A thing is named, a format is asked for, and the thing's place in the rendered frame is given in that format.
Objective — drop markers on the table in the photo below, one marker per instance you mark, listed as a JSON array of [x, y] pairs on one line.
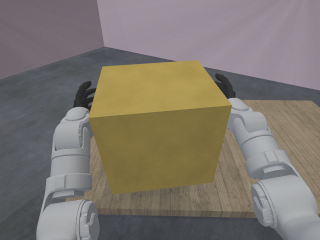
[[295, 125]]

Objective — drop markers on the right robot forearm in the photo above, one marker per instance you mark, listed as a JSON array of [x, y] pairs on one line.
[[263, 157]]

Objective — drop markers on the carton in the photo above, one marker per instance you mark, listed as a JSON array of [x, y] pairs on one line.
[[158, 125]]

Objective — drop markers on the robot left upper arm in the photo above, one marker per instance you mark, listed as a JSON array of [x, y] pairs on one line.
[[70, 220]]

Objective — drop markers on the right robot hand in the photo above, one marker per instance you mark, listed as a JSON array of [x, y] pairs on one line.
[[225, 86]]

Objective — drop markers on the left robot hand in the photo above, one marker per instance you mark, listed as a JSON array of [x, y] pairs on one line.
[[81, 99]]

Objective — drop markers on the left robot forearm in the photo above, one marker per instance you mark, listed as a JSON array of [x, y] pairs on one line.
[[70, 166]]

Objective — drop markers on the robot right upper arm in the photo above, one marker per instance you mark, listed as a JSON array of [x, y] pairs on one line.
[[285, 204]]

